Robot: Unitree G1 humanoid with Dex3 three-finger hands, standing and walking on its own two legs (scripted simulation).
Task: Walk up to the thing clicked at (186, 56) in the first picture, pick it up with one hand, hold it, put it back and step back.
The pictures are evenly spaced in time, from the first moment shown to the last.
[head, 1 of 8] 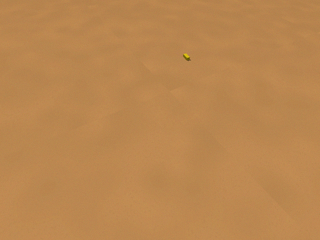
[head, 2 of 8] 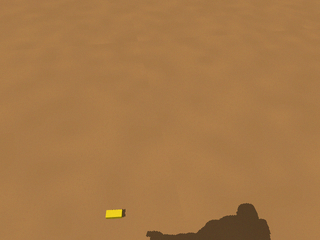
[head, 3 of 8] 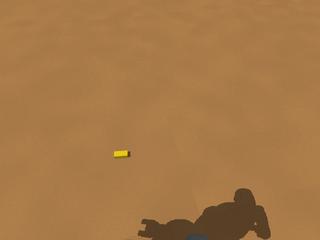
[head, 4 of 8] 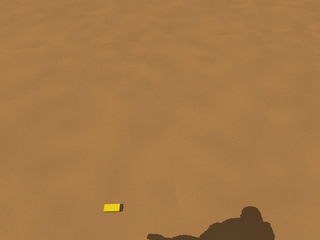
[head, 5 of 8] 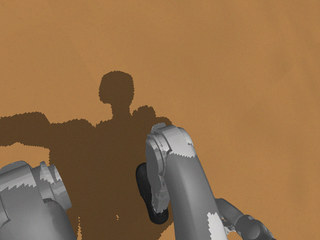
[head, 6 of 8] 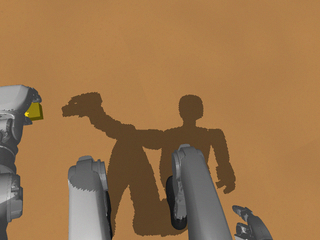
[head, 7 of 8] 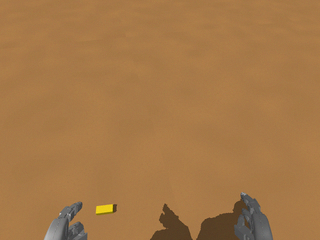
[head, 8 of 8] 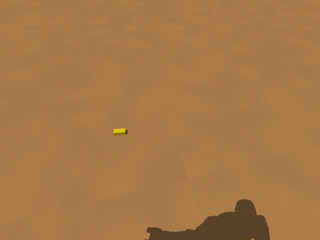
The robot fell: no
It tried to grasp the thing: yes
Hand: left
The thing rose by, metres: 0.69
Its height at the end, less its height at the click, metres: +0.00
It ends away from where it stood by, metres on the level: 0.01
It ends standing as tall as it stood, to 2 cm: yes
